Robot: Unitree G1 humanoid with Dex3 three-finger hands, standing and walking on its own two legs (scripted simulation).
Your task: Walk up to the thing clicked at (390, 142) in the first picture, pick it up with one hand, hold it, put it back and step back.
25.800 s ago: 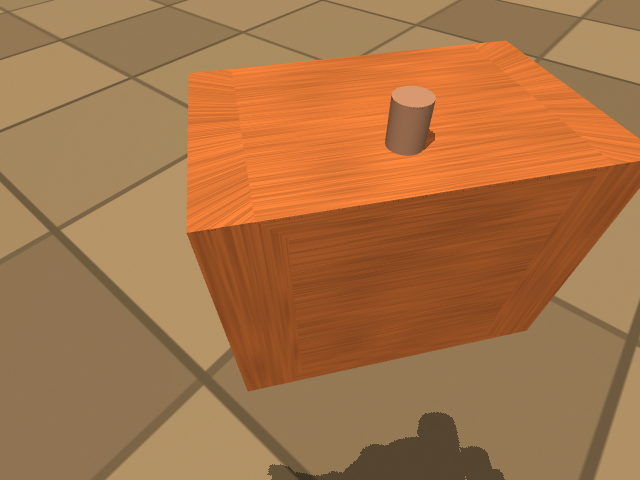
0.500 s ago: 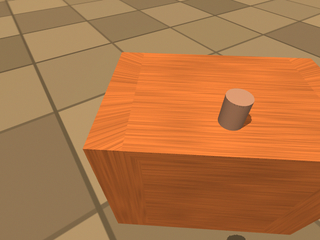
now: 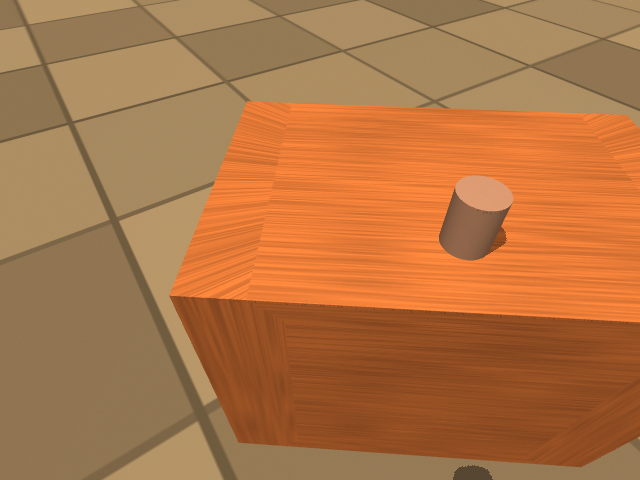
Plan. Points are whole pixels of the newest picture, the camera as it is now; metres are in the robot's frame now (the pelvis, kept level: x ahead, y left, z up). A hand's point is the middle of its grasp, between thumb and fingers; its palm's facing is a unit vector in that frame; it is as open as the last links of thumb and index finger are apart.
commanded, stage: home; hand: right
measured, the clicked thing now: (473, 218) +0.53 -0.23 +0.03
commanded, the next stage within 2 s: stand in 0.62 s
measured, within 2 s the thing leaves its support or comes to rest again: neither
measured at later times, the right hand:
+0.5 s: hand out of the picture +0.08 -0.26 -0.16, palm faces -0.05 +0.94 -0.35, open 17.3 cm
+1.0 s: hand out of the picture +0.07 -0.26 -0.16, palm faces -0.04 +0.94 -0.34, open 13.2 cm
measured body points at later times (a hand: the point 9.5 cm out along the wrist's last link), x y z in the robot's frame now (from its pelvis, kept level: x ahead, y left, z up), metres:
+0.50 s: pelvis +0.02 +0.00 +0.00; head +0.03 +0.00 +0.45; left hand +0.09 +0.30 -0.13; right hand +0.09 -0.30 -0.13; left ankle -0.01 +0.14 -0.74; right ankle +0.04 -0.13 -0.74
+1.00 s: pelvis +0.01 -0.01 +0.00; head +0.02 -0.01 +0.45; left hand +0.08 +0.30 -0.13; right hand +0.07 -0.31 -0.13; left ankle -0.01 +0.14 -0.74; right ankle +0.04 -0.13 -0.74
